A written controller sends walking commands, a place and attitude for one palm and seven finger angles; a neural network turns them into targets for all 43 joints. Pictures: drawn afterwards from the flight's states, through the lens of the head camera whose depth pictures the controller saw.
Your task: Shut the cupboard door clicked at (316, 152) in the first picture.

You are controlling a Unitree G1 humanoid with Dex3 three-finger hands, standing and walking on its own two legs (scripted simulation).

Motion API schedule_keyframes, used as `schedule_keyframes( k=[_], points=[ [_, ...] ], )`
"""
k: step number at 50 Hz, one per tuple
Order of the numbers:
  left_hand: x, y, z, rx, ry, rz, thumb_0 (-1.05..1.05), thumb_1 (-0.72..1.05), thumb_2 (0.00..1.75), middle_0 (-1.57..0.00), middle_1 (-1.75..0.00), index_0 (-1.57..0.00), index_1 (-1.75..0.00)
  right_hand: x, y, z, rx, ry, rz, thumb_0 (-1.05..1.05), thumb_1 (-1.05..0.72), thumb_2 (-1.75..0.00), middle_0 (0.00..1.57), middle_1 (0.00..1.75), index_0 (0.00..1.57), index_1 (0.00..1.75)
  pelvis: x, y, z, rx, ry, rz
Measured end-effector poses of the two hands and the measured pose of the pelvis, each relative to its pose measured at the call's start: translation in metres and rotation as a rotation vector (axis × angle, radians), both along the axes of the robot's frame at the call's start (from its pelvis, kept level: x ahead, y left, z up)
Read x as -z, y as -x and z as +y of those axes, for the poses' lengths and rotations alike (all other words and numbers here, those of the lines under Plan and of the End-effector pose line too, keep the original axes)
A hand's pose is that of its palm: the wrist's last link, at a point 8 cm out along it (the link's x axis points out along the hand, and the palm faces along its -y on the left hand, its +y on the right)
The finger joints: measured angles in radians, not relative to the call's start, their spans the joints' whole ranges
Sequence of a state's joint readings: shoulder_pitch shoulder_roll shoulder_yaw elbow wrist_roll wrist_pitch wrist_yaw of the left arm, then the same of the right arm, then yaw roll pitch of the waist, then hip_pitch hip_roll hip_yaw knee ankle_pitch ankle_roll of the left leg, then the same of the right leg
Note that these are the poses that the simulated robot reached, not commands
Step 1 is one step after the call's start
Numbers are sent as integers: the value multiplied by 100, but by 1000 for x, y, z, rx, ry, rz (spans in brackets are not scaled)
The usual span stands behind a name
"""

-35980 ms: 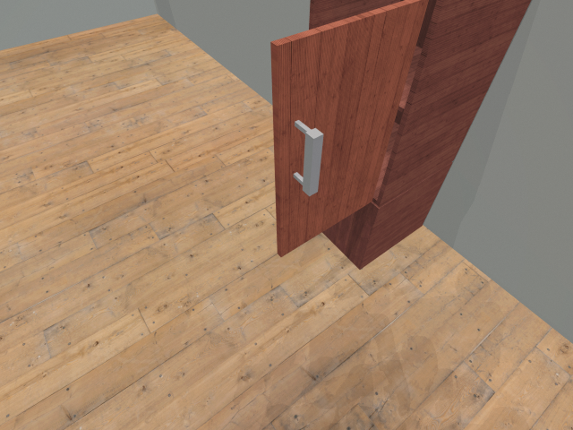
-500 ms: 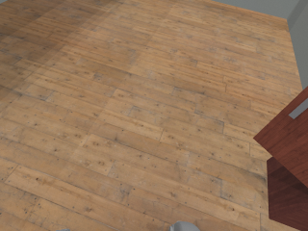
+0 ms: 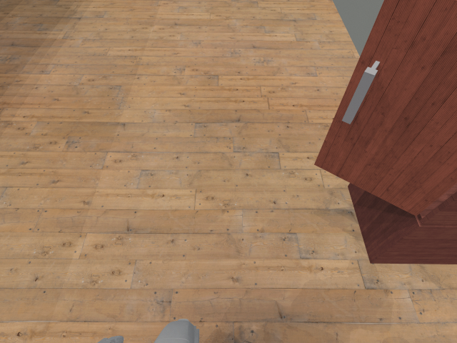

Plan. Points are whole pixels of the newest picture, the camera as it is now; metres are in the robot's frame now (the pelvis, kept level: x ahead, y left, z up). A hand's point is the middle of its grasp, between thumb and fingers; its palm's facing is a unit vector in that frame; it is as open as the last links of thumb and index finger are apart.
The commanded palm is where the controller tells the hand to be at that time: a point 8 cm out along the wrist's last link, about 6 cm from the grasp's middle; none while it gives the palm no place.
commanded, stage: turn to face it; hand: left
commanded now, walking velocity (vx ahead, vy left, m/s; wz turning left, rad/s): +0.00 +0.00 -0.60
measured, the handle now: (361, 93) +0.69 -0.30 +0.02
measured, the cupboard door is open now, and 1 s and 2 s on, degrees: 55 55 55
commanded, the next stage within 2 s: take the last steps up to it in 0.94 s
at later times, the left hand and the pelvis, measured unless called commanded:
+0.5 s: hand (131, 319) +0.18 +0.21 -0.16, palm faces -0.30 -0.93 -0.22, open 7.4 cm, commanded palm none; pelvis +0.01 +0.03 +0.00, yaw -19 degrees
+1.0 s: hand (162, 315) +0.19 +0.15 -0.18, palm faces -0.45 -0.88 -0.17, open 7.4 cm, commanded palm none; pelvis +0.04 +0.02 -0.01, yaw -30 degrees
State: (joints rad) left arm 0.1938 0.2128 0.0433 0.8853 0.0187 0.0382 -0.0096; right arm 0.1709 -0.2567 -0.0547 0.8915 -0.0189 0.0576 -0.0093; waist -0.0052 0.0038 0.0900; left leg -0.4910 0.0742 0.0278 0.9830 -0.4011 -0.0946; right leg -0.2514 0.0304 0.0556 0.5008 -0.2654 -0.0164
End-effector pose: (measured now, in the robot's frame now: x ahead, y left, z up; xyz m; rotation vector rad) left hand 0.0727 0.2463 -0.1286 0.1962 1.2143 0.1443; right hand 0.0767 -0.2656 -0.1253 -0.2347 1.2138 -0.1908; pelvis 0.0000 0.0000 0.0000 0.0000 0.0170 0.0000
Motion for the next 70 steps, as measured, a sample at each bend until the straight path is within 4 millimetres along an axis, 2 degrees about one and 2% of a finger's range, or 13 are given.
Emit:
schedule_keyframes(
  k=[8,18,23,30,32,36,42,49,54,59,63,66,70],
  points=[
    [29,-15,28,42,48,44,0,90,90,-21,-30,-20,-30,-12,-13,29,43,56,-95,1,-91,-90,20,30,20,30,11,-9,31,98,17,4],
    [8,-67,46,181,30,35,0,91,90,-20,-30,-19,-30,-24,44,55,171,40,-28,1,-90,-90,20,30,20,30,-8,-13,45,238,55,3],
    [2,-98,27,274,12,17,0,91,90,-20,-30,-19,-30,-14,85,53,284,10,24,1,-90,-90,20,30,20,30,-7,-14,40,307,49,4],
    [-2,-139,-32,430,-18,-78,0,91,90,-20,-30,-19,-30,22,148,34,439,-51,93,1,-90,-90,20,30,20,30,12,-11,13,394,0,-2],
    [-4,-142,-47,455,-25,-95,0,91,90,-20,-30,-19,-30,29,159,27,472,-56,121,1,-90,-90,20,30,20,30,14,-10,9,416,10,-3],
    [-11,-135,-63,479,-26,-76,0,91,90,-20,-30,-20,-30,24,160,20,506,-57,120,1,-91,-90,20,30,20,30,5,-11,6,442,1,-4],
    [-5,-128,-69,496,4,-21,0,91,90,-21,-30,-20,-30,9,140,20,517,-50,60,1,-91,-90,19,30,20,30,-2,-17,4,477,-5,2],
    [22,-131,-49,476,44,37,0,90,90,-21,-30,-20,-30,2,107,32,516,5,-2,1,-91,-90,19,30,20,30,8,-38,19,517,26,7],
    [28,-139,-35,488,38,90,0,91,90,-20,-30,-20,-30,-9,100,52,521,23,-14,1,-91,-90,20,30,20,30,3,-46,26,560,27,-4],
    [16,-150,-34,526,35,106,0,91,90,-20,-30,-19,-30,-14,113,68,553,-4,18,1,-90,-90,20,30,20,30,-7,-51,25,584,40,7],
    [9,-162,-47,574,27,112,0,91,90,-20,-30,-19,-30,-13,136,76,620,-30,54,1,-90,-90,20,30,20,30,-11,-55,17,612,36,14],
    [4,-175,-68,618,23,103,1,91,90,-20,-30,-19,-30,-11,161,80,678,-53,102,1,-90,-90,20,30,20,30,-12,-58,5,632,31,14],
    [0,-196,-111,684,27,61,1,91,90,-20,-30,-19,-30,-4,197,81,751,-94,186,1,-90,-90,20,30,20,30,-9,-60,-18,651,21,7]
  ],
)
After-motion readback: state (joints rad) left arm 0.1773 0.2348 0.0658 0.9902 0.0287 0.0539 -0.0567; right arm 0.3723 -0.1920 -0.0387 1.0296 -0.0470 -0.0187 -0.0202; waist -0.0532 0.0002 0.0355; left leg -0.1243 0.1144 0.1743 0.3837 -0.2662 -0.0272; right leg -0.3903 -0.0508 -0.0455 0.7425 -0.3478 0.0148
